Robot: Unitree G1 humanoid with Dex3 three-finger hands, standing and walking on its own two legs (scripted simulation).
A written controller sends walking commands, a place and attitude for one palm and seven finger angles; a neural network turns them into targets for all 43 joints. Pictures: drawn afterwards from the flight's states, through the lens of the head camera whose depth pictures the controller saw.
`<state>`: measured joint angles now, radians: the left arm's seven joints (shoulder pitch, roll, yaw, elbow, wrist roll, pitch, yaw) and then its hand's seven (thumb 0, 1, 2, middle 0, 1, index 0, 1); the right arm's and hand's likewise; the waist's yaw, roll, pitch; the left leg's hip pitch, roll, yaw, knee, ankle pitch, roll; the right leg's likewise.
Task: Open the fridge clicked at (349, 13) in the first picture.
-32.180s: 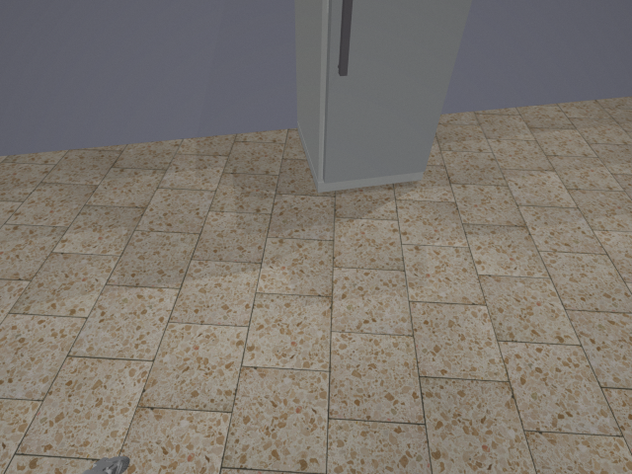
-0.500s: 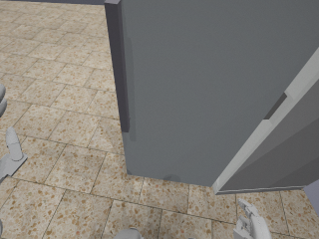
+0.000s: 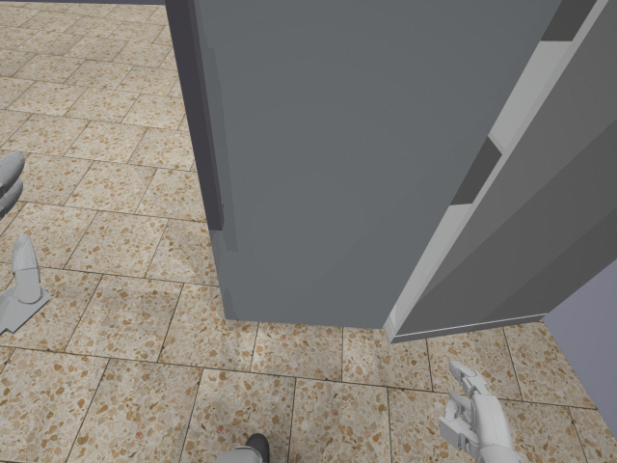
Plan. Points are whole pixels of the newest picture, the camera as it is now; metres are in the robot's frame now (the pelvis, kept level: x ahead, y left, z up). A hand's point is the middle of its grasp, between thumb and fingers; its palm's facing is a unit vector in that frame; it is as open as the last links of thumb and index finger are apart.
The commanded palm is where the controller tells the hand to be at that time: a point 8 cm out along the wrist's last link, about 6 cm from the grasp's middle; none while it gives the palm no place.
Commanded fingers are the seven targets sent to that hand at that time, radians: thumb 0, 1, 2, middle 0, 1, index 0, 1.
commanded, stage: stop stepping back and stand still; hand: left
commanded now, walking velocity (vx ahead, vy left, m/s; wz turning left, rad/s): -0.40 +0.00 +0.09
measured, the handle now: (205, 128) +0.58 +0.21 +0.10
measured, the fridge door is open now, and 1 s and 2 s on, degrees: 78 78 78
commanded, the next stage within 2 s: let the arm hang, fingers relaxed in 0.78 s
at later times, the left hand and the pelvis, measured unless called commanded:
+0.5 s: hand out of the picture +0.11 +0.28 +0.19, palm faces +0.45 -0.79 -0.42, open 7.5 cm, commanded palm +0.03 +0.33 +0.19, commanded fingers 0.00 0.90 0.90 -0.20 -0.30 -0.20 -0.30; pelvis -0.09 +0.02 +0.01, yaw +5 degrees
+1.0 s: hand out of the picture +0.11 +0.28 +0.03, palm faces +0.24 -0.86 -0.44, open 7.4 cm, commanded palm none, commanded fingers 0.00 0.90 0.90 -0.20 -0.30 -0.20 -0.30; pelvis -0.10 +0.03 +0.00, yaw +8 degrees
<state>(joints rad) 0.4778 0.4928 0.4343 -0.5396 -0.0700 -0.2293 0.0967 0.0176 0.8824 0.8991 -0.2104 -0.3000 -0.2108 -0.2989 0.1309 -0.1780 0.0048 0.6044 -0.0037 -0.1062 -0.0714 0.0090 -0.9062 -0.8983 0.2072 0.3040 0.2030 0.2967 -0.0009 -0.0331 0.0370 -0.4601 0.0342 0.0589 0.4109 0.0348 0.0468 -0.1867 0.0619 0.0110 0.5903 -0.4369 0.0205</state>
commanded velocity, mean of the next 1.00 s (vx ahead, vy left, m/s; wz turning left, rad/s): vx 0.08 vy -0.01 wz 0.00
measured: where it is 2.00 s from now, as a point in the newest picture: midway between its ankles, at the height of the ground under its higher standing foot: outside the picture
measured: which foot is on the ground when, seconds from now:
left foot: down 0.00-0.08, up 0.10-0.30, down 0.32-0.62, up 0.64-0.86, down 0.88-1.00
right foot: down 0.00-1.00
